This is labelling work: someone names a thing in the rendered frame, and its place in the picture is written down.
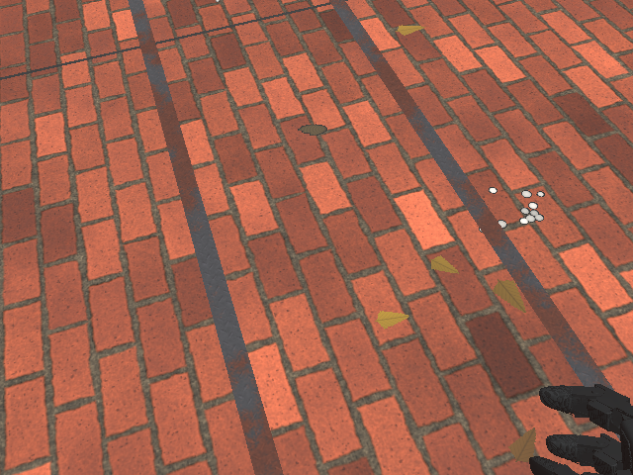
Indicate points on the right robot hand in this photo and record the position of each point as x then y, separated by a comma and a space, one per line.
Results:
605, 408

